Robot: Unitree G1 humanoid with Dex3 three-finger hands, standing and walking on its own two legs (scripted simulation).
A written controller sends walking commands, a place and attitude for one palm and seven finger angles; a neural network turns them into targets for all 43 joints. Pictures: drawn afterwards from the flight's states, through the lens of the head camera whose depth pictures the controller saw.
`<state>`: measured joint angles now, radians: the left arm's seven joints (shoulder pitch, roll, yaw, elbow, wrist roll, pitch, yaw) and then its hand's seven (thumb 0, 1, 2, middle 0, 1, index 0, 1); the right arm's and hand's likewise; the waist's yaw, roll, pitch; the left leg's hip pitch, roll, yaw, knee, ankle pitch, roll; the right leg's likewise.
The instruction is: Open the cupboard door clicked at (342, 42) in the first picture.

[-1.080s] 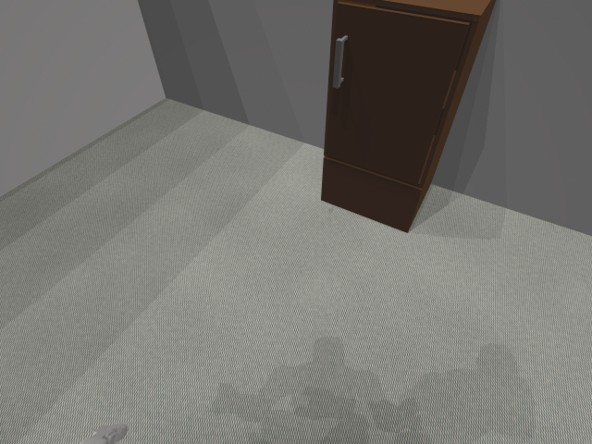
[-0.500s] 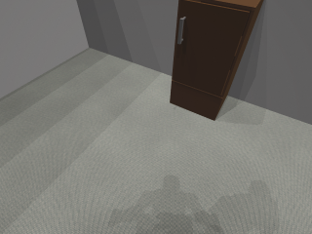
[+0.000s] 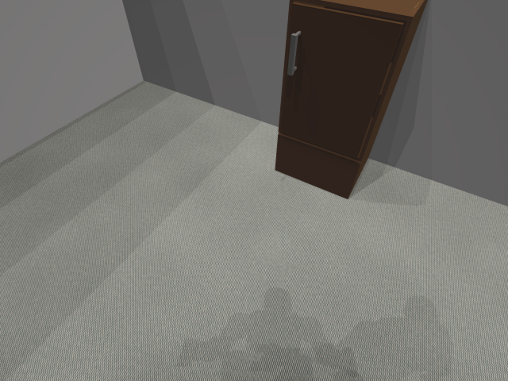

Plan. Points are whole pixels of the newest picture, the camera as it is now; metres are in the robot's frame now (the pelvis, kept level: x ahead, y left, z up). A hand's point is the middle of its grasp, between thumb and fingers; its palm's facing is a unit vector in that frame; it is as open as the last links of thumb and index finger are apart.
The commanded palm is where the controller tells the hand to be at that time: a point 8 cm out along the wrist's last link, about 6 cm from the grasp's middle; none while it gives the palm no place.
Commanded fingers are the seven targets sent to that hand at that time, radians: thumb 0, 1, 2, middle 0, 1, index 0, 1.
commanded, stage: look at it before walking up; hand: left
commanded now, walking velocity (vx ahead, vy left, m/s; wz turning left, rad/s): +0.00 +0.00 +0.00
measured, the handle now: (294, 53) +1.31 -0.09 -0.05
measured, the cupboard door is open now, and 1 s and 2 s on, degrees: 0 0 0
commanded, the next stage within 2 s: walk to a spot facing it in 0.36 s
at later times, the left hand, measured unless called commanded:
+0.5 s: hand out of the picture +0.08 +0.25 -0.15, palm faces -0.03 -0.94 -0.34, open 7.4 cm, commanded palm none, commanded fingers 0.00 0.90 0.90 -0.20 -0.30 -0.20 -0.30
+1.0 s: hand out of the picture +0.09 +0.25 -0.18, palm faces +0.15 -0.98 -0.16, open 7.4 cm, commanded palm none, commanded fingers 0.00 0.90 0.90 -0.20 -0.30 -0.20 -0.30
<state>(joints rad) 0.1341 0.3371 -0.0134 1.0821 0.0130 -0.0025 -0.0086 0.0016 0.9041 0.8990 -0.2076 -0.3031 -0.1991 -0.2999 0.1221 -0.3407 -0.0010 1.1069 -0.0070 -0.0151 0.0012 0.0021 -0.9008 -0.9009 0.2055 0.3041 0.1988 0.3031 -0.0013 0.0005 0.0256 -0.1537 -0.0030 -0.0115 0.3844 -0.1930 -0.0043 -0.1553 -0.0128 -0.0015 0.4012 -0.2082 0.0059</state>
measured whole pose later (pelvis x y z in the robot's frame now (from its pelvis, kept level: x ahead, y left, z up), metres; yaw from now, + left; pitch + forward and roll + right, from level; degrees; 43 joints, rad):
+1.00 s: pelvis +0.12 +0.07 +0.00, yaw +9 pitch +0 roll -1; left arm 0.31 0.21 0.03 1.09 0.03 0.00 -0.02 0.01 0.91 0.90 -0.20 -0.30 -0.20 -0.30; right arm 0.44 -0.12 -0.01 1.12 -0.01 -0.07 -0.01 0.00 -0.90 -0.90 0.20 0.30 0.20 0.30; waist -0.02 -0.04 0.02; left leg -0.11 -0.04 0.08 0.39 -0.29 0.07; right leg -0.50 -0.10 -0.06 1.10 -0.30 0.02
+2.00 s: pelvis +0.50 +0.15 -0.01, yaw +11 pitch -2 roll -1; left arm 0.33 0.14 0.06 1.08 0.02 0.04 0.00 0.00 0.91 0.90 -0.20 -0.30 -0.19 -0.30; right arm 0.08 -0.11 -0.03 0.98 -0.01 -0.05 -0.03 -0.03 -0.92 -0.90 0.21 0.30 0.20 0.30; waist 0.05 -0.02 0.09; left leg -0.28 0.12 0.28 0.54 -0.22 0.05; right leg -0.44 -0.09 -0.09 1.11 -0.48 0.04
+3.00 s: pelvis +0.51 +0.16 -0.01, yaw -21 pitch +0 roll -1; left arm 0.15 0.24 0.08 0.94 0.02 0.08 -0.02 0.00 0.91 0.90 -0.20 -0.30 -0.19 -0.30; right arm 0.24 -0.17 -0.04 0.95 -0.02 0.01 -0.02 0.00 -0.90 -0.90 0.21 0.30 0.20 0.30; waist -0.02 0.00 0.08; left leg -0.20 0.10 0.22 0.50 -0.29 0.01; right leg -0.35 -0.04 -0.04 0.83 -0.45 0.07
